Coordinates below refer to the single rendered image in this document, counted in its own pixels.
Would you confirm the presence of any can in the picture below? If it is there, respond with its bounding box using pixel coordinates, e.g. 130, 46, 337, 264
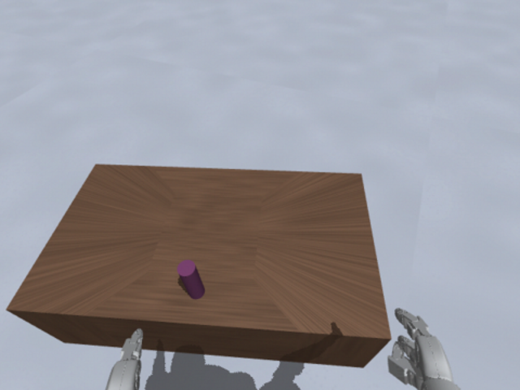
177, 260, 205, 299

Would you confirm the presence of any right robot hand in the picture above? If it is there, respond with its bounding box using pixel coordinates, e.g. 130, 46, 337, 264
388, 308, 453, 390

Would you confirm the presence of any left robot hand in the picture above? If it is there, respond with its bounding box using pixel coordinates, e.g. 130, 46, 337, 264
106, 329, 143, 390

